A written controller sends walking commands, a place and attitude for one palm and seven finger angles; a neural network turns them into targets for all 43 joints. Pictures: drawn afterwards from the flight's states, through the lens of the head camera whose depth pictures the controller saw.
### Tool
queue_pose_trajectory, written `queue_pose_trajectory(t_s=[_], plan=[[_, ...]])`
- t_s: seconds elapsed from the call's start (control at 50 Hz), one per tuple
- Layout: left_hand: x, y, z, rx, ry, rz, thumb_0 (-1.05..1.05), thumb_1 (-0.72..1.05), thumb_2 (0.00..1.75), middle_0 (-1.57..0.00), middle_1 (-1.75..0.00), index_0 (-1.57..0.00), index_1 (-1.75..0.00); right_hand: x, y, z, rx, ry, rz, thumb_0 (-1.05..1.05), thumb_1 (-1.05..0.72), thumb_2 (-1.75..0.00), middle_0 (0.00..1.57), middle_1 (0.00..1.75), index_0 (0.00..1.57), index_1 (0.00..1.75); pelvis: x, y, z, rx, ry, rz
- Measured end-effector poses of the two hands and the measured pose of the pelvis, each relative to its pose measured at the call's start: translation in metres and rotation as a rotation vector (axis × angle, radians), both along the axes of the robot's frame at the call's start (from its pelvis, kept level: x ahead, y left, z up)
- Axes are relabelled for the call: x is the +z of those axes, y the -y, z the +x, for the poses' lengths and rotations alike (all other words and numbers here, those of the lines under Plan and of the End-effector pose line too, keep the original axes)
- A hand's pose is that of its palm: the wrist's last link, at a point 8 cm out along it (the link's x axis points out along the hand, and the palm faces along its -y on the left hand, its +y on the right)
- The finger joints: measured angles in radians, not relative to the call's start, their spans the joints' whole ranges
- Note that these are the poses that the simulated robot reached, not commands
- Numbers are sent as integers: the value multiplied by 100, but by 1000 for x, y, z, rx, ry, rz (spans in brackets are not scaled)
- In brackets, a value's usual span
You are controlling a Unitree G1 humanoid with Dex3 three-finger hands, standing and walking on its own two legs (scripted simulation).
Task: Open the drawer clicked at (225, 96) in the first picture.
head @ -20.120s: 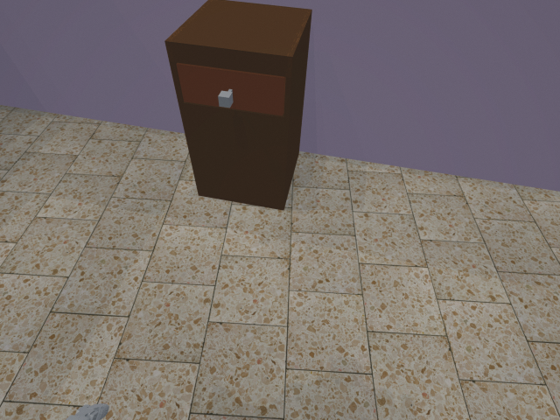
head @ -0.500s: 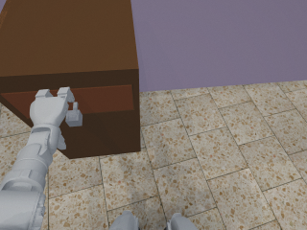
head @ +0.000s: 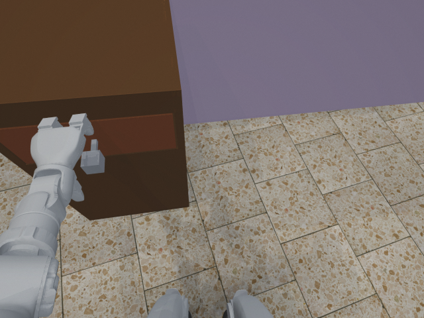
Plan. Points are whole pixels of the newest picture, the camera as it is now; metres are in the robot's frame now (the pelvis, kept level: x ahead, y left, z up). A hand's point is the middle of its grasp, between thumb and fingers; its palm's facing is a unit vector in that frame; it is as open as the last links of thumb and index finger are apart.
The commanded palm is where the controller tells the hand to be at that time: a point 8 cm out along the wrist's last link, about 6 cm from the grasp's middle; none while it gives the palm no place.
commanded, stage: re-aim the fingers above the handle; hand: left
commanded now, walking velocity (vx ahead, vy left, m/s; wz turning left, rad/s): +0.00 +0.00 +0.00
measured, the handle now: (93, 154) +0.48 +0.27 -0.10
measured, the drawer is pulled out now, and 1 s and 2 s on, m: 0.00 0.00 0.00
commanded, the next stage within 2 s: lower the fingers behind the handle in 1.52 s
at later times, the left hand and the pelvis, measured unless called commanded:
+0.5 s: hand (69, 160) +0.43 +0.29 -0.03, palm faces -0.07 -0.04 -1.00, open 13.8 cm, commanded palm +0.42 +0.26 +0.03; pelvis +0.00 +0.00 +0.00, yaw +0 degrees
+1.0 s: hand (78, 157) +0.43 +0.27 -0.03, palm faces -0.09 -0.05 -0.99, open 13.8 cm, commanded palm +0.42 +0.26 +0.03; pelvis +0.00 +0.00 +0.01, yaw +0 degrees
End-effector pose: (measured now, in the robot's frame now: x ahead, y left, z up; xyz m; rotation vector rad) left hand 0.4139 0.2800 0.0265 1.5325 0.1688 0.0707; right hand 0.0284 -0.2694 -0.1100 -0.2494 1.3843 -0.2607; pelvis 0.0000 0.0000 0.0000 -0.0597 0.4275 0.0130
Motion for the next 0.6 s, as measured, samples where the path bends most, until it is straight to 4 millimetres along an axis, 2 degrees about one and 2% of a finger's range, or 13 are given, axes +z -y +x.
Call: queue_pose_trajectory(t_s=[0.14,0.48,0.6], plan=[[-3,-5,-2,27,0,7,0,-48,30,-32,-120,-32,-120,-2,4,-3,1,-10,-7,0,-90,-90,21,30,20,30,-2,1,-2,2,-5,0],[-1,-6,-1,26,-13,3,0,-48,30,-32,-120,-32,-120,0,-1,11,14,34,1,0,-90,-90,21,30,20,30,0,1,-1,1,-3,-2],[-6,6,-2,-15,-4,-20,0,-48,30,-32,-120,-32,-120,-1,-3,12,18,26,3,0,-90,-90,21,30,20,30,-1,-1,0,11,-3,-6]])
